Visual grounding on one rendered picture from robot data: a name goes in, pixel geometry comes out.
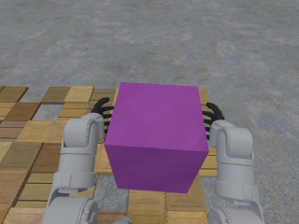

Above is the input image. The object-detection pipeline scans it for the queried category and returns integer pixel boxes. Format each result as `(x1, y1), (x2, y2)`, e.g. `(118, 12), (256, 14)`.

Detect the right robot forearm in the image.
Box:
(209, 119), (265, 224)

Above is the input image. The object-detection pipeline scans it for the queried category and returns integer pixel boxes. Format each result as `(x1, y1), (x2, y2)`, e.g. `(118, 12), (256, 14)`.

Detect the robot left hand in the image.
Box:
(91, 97), (114, 133)

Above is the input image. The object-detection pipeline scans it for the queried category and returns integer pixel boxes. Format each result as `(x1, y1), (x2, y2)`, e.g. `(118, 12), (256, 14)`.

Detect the carton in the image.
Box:
(104, 82), (209, 194)

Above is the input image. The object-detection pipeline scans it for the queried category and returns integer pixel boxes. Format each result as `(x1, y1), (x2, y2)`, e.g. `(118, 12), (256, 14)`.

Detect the left robot forearm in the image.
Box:
(41, 113), (105, 224)

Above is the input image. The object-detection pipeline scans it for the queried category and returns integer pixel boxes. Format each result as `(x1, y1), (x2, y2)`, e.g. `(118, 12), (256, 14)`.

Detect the robot right hand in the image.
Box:
(202, 102), (225, 140)

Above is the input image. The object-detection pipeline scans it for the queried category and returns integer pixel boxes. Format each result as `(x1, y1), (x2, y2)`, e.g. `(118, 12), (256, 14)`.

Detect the robot left upper arm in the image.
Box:
(42, 196), (98, 224)

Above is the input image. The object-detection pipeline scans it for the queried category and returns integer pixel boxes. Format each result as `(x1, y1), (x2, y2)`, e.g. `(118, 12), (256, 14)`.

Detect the robot right upper arm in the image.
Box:
(208, 206), (263, 224)

